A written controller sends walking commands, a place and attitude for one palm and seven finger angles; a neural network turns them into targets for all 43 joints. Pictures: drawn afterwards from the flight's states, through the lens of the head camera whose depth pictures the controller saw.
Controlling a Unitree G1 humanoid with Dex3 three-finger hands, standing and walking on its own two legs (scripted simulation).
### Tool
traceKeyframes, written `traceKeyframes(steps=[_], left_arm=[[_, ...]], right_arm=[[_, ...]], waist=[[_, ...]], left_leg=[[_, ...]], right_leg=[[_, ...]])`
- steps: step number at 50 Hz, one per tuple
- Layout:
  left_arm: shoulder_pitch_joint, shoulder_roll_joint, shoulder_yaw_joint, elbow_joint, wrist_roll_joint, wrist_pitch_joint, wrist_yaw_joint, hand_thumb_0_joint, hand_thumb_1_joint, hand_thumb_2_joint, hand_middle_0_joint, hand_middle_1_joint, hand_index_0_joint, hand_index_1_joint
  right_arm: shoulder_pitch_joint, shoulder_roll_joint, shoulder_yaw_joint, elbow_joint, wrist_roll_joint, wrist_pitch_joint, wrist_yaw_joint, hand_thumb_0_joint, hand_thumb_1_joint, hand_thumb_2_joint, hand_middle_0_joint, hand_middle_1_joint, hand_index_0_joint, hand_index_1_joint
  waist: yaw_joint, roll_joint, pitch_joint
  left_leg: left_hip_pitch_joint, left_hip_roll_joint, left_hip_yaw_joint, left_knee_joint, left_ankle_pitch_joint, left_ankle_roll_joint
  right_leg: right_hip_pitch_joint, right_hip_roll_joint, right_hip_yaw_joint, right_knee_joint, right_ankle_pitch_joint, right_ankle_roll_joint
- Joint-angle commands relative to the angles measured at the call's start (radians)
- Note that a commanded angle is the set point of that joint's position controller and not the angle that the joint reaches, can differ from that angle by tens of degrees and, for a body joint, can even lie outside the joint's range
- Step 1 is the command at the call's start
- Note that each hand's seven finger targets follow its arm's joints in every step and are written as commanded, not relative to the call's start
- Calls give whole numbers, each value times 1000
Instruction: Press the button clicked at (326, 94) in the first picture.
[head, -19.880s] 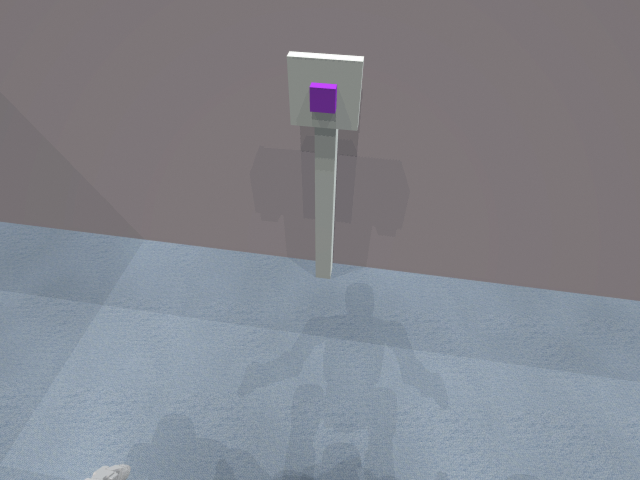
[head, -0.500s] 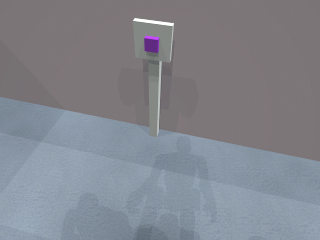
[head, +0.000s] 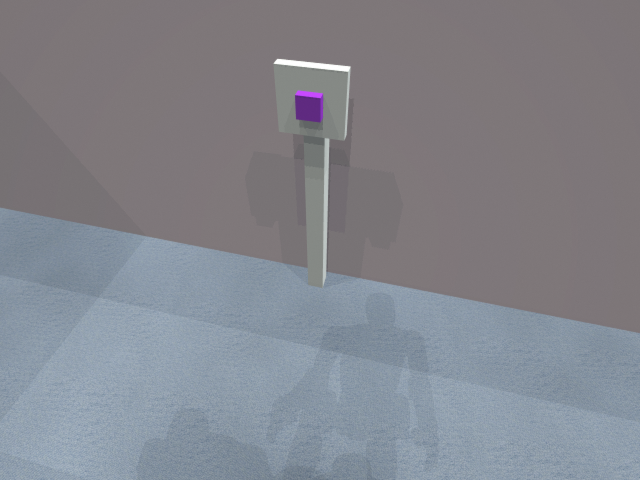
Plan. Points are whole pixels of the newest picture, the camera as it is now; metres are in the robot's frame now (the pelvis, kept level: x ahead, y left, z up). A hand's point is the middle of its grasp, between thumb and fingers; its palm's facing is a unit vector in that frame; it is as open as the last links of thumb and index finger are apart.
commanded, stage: let the arm hang, fingers relaxed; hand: left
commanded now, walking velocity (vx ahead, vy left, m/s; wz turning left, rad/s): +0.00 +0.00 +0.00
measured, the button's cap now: (309, 105) +0.93 +0.09 +0.02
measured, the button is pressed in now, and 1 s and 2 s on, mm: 0 0 0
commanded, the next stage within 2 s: stand and wait in 0.20 s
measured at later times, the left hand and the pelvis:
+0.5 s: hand out of the picture +0.01 +0.18 -0.16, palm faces +0.05 -0.97 -0.23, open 7.4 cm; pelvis +0.01 -0.01 +0.01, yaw +1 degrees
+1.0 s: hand out of the picture +0.12 +0.19 -0.15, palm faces +0.01 -0.97 -0.26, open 7.4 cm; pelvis +0.04 -0.01 +0.01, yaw +1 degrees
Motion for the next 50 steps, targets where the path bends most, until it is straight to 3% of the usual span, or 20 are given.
traceKeyframes(steps=[1, 2, 4, 6, 8, 9, 10, 11, 13, 15, 16, 21, 27, 35, 40, 46, 50], left_arm=[[43, 167, 25, -13, -9, -16, 17, 0, 900, 900, -200, -300, -200, -300], [-19, 168, 25, -32, -9, -13, 21, 0, 900, 900, -200, -300, -200, -300], [-78, 156, 31, -54, -8, -11, 25, 0, 900, 900, -200, -300, -200, -300], [-74, 137, 29, -47, -6, -11, 26, 0, 900, 900, -200, -300, -200, -300], [-25, 93, 19, -25, -11, -9, 21, 0, 900, 900, -200, -300, -200, -300], [8, 72, 16, -19, -18, -7, 19, 0, 900, 900, -200, -300, -200, -300], [22, 66, 15, -13, -17, -8, 17, 0, 900, 900, -200, -300, -200, -300], [32, 78, 17, 3, -11, -4, 17, 0, 900, 900, -200, -300, -200, -300], [49, 96, 21, 16, -10, -6, 13, 0, 900, 900, -200, -300, -200, -300], [52, 100, 20, 24, -11, -13, 11, 0, 900, 900, -200, -300, -200, -300], [42, 106, 19, 26, -12, -15, 12, 0, 900, 900, -200, -300, -200, -300], [20, 128, 23, 32, -14, -23, 15, 0, 900, 900, -200, -300, -200, -300], [0, 144, 25, 40, -16, -27, 16, 0, 900, 900, -200, -300, -200, -300], [-37, 168, 23, 47, -19, -39, 16, 0, 900, 900, -200, -300, -200, -300], [-72, 190, 23, 44, -19, -41, 15, 0, 900, 900, -200, -300, -200, -300], [-103, 218, 26, 36, -19, -47, 14, 0, 900, 900, -200, -300, -200, -300], [-127, 230, 24, 32, -20, -47, 11, 0, 900, 900, -200, -300, -200, -300]], right_arm=[[59, -83, -28, -43, 8, -9, -5, 0, -900, -900, 200, 300, 200, 300], [93, -70, -30, -23, 5, -5, -1, 0, -900, -900, 200, 300, 200, 300], [132, -66, -32, -5, 5, -4, 1, 0, -900, -900, 200, 300, 200, 300], [147, -49, -25, -2, 7, -12, 0, 0, -900, -900, 200, 300, 200, 300], [125, -51, -10, -1, -1, -30, -6, 0, -900, -900, 200, 300, 200, 300], [90, -80, -8, -16, -8, -37, -14, 0, -900, -900, 200, 300, 200, 300], [59, -101, -5, -30, -10, -42, -20, 0, -900, -900, 200, 300, 200, 300], [36, -103, -8, -25, -8, -48, -17, 0, -900, -900, 200, 300, 200, 300], [28, -108, -8, -28, -2, -53, -15, 0, -900, -900, 200, 300, 200, 300], [34, -115, -13, -24, 0, -53, -15, 0, -900, -900, 200, 300, 200, 300], [39, -116, -16, -24, 3, -52, -15, 0, -900, -900, 200, 300, 200, 300], [80, -110, -17, -4, 5, -47, -14, 0, -900, -900, 200, 300, 200, 300], [79, -115, -13, 12, 5, -48, -13, 0, -900, -900, 200, 300, 200, 300], [28, -152, -10, 16, 7, -62, -16, 0, -900, -900, 200, 300, 200, 300], [-6, -179, -12, 18, 6, -59, -13, 0, -900, -900, 200, 300, 200, 300], [-54, -214, -15, 10, 8, -64, -12, 0, -900, -900, 200, 300, 200, 300], [-76, -231, -13, 11, 6, -64, -10, 0, -900, -900, 200, 300, 200, 300]], waist=[[-30, -187, 83], [-51, -202, 87], [-75, -180, 70], [-81, -97, 81], [-48, 60, 149], [-21, 123, 167], [0, 99, 169], [14, 149, 123], [20, 138, 35], [19, 93, -3], [13, 51, 16], [-6, -26, 46], [-13, -12, 45], [-13, 4, -3], [-15, 2, 10], [-15, 21, -17], [-16, 9, -11]], left_leg=[[79, 0, -2, 121, -182, 7], [129, 2, 6, 200, -157, 9], [163, 10, 5, 254, -145, 16], [177, 33, -3, 142, -136, 20], [95, 85, -98, -104, -174, 37], [-6, 146, -177, -193, -259, 57], [-92, 174, -204, -227, -310, 71], [-113, 155, -196, -245, -334, 65], [-75, 138, -159, -249, -348, 53], [-36, 119, -128, -220, -305, 47], [-31, 114, -122, -212, -289, 45], [21, 86, -74, -159, -192, 39], [55, 83, -54, -139, -143, 33], [116, 103, -53, -135, 2, 26], [128, 103, -47, -141, 0, 19], [157, 114, -50, -143, 59, 16], [159, 118, -52, -158, 50, 14]], right_leg=[[-180, -190, 250, -430, -454, -78], [-247, -208, 250, -454, -471, -91], [-269, -189, 197, -433, -409, -85], [-253, -164, 152, -378, -347, -74], [-203, -81, 98, -248, -253, -43], [-121, -43, 71, -208, -150, -25], [-21, -32, 50, -188, -41, -16], [53, -35, 37, -165, -25, -15], [117, -38, 31, -156, -11, -11], [127, -44, 37, -182, 4, -14], [114, -48, 45, -199, -13, -19], [63, -74, 78, -262, -87, -30], [52, -85, 90, -277, -98, -34], [118, -95, 82, -250, 94, -38], [122, -98, 88, -264, 105, -35], [152, -100, 87, -248, 218, -35], [159, -100, 85, -257, 210, -32]])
